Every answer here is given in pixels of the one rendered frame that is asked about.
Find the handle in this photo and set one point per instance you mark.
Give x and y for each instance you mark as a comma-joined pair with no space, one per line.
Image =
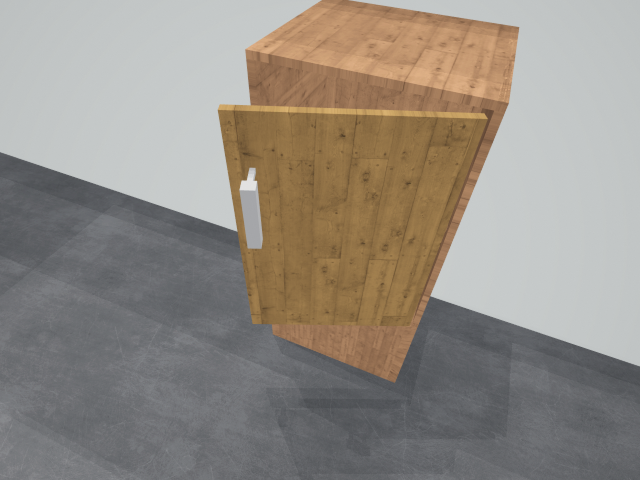
251,211

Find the cupboard door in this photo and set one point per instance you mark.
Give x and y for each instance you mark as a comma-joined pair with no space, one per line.
354,204

